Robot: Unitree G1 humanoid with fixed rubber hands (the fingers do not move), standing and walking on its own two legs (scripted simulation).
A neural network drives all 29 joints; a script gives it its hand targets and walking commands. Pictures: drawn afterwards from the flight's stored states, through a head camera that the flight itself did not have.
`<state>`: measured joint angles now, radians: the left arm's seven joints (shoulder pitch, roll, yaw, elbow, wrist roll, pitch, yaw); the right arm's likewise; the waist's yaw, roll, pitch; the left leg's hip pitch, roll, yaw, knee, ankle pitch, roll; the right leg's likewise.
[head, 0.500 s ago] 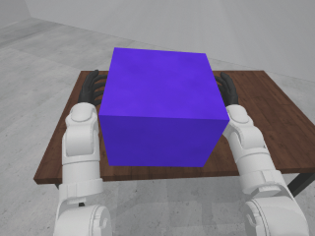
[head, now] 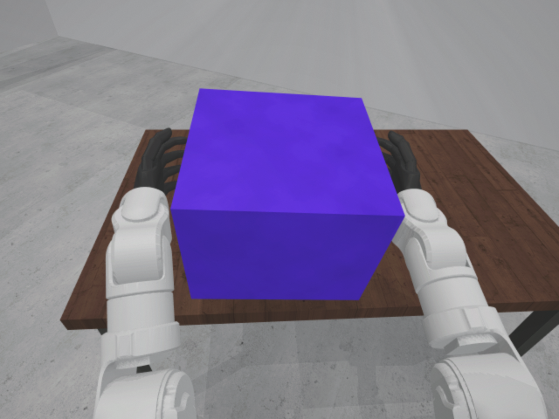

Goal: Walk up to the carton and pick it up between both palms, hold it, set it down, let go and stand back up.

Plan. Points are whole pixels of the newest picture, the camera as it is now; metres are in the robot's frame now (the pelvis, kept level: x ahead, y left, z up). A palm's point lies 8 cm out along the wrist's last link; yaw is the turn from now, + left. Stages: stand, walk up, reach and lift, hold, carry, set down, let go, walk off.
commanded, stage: hold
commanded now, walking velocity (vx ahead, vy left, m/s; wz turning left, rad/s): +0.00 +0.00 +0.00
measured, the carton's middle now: (279, 194) +0.39 +0.00 +0.15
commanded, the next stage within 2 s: none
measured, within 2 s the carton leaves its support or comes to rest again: neither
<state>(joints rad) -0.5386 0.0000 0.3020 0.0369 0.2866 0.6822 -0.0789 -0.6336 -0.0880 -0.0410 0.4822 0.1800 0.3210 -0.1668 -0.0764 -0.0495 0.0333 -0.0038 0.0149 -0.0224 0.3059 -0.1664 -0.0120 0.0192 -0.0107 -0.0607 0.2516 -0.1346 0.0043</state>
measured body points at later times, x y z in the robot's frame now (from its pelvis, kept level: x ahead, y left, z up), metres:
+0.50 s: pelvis +0.00 +0.00 +0.00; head -0.04 +0.02 +0.45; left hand +0.37 +0.17 +0.19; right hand +0.37 -0.17 +0.18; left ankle +0.01 +0.12 -0.75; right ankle +0.01 -0.12 -0.75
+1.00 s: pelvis +0.00 +0.00 +0.00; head -0.04 +0.03 +0.45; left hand +0.37 +0.17 +0.19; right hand +0.37 -0.17 +0.18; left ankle +0.01 +0.12 -0.75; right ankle +0.01 -0.12 -0.75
